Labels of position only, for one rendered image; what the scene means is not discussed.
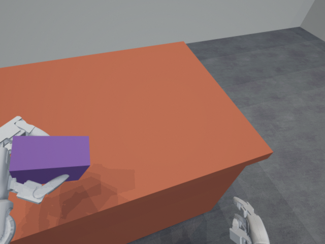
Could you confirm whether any sponge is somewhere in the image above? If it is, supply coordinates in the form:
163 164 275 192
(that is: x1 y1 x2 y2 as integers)
9 136 90 184

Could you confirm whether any left robot forearm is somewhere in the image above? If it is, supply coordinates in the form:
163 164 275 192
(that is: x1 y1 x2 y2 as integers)
0 199 16 244

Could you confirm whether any table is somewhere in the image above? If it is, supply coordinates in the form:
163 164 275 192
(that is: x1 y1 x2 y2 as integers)
0 41 273 244

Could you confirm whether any left robot hand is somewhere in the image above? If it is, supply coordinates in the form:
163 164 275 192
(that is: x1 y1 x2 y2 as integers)
0 116 69 204

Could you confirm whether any right robot hand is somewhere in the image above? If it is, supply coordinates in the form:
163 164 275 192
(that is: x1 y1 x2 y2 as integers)
230 197 270 244

